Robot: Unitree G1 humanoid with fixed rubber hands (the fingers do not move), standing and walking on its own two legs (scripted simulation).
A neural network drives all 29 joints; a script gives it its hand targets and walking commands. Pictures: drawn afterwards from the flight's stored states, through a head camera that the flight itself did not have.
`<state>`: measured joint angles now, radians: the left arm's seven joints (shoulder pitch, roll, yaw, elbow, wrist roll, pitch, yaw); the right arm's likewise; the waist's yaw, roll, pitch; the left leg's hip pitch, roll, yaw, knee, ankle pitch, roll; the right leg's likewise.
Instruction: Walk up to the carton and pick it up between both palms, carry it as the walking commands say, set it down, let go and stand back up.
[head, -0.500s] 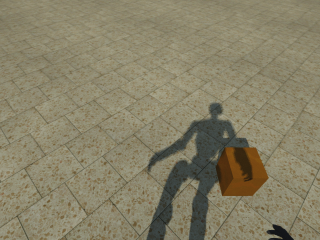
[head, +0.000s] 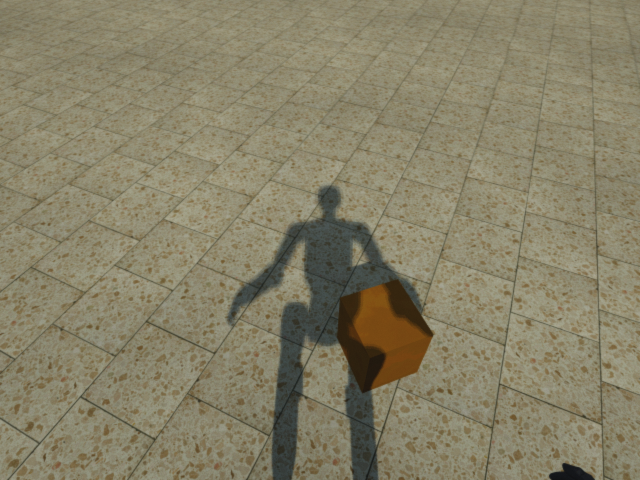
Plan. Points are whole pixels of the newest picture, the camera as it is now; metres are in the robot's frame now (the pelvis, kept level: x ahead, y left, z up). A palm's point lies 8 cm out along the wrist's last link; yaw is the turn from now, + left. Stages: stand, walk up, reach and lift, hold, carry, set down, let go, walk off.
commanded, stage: walk up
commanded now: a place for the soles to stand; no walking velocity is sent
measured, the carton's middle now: (380, 336) +0.67 -0.16 -0.63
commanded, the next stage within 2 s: none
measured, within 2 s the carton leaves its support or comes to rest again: neither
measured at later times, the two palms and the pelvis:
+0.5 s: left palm (186, 333) +0.35 +0.23 -0.06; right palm out of the picture +0.13 -0.40 -0.09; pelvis +0.15 -0.06 -0.01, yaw -14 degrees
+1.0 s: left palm (208, 311) +0.41 +0.21 -0.09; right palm (635, 464) +0.20 -0.39 -0.09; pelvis +0.19 -0.04 -0.01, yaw -21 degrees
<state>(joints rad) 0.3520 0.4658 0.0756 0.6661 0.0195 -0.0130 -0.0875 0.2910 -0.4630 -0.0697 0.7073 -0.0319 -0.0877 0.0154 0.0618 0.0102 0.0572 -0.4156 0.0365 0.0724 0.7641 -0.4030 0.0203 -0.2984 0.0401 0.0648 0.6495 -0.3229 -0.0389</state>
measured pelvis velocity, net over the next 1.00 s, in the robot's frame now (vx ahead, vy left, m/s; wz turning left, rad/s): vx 0.19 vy -0.04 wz -0.37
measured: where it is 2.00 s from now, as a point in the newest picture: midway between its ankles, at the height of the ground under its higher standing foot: outside the picture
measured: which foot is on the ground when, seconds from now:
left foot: up 0.00-0.02, down 0.04-0.36, up 0.38-0.64, down 0.66-1.00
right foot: down 0.00-0.04, up 0.06-0.34, down 0.36-1.00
